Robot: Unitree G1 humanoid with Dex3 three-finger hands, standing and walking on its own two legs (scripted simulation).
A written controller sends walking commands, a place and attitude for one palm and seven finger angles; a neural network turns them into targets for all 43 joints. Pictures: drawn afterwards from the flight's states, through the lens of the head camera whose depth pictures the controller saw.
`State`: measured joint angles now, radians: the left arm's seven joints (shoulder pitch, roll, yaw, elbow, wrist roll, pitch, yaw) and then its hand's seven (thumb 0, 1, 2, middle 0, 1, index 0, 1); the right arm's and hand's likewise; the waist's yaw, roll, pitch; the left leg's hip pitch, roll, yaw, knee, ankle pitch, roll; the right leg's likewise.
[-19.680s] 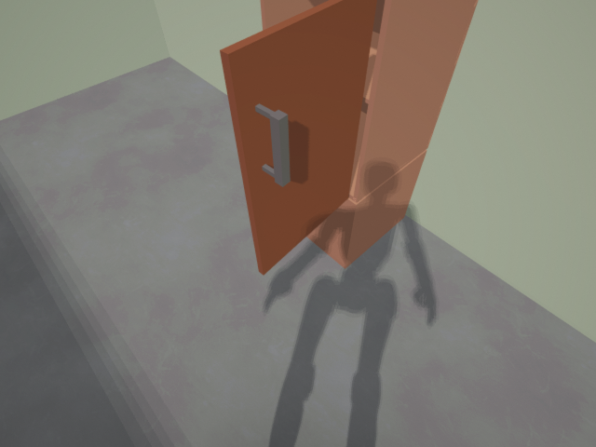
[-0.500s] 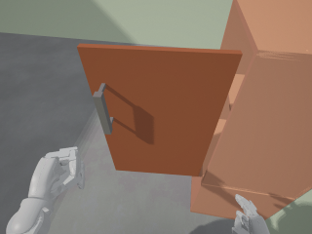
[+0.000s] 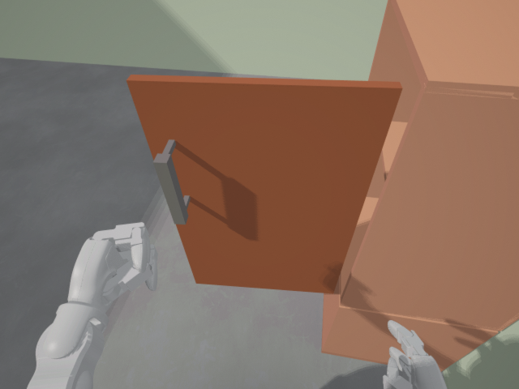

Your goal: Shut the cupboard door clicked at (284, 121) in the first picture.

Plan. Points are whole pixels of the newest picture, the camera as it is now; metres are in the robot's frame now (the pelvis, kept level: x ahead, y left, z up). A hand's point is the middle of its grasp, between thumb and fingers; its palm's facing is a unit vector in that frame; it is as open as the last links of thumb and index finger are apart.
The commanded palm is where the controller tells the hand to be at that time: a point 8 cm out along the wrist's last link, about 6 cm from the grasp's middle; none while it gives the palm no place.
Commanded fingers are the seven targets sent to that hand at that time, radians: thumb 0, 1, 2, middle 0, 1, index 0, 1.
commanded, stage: bring the fist close to the handle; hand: left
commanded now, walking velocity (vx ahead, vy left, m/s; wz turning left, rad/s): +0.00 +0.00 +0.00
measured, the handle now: (176, 183) +0.42 +0.18 +0.10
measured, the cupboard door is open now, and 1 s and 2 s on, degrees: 95 95 85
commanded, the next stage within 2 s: push the door shut along its arc in 1.08 s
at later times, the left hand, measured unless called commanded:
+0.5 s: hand (178, 249) +0.28 +0.14 +0.10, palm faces -0.03 -1.00 -0.04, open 3.1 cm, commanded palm +0.27 +0.19 +0.11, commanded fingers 0.00 0.90 0.90 -1.30 -1.50 -1.30 -1.50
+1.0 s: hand (177, 230) +0.32 +0.15 +0.10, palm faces +0.01 -1.00 -0.04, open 3.1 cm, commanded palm +0.29 +0.19 +0.11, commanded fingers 0.00 0.90 0.90 -1.30 -1.50 -1.30 -1.50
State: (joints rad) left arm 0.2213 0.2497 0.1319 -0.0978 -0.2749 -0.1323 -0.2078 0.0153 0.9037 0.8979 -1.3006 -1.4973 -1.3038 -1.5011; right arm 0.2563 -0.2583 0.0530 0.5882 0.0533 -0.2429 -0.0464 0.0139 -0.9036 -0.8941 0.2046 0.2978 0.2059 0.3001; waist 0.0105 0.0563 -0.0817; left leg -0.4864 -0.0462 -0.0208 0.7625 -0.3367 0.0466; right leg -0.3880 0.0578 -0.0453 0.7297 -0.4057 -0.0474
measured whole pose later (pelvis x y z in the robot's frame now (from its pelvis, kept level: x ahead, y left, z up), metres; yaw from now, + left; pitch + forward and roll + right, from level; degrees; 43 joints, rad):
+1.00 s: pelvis +0.01 -0.01 +0.00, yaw -1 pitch +4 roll +0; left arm 0.01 0.22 0.11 0.10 -0.21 -0.12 -0.08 0.02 0.90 0.90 -1.30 -1.50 -1.30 -1.50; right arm 0.25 -0.25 0.04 0.59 0.05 -0.11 -0.02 0.01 -0.91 -0.89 0.20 0.30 0.20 0.30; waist -0.01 0.04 -0.08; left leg -0.45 -0.04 0.00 0.72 -0.34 0.04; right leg -0.37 0.06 -0.02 0.71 -0.41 -0.05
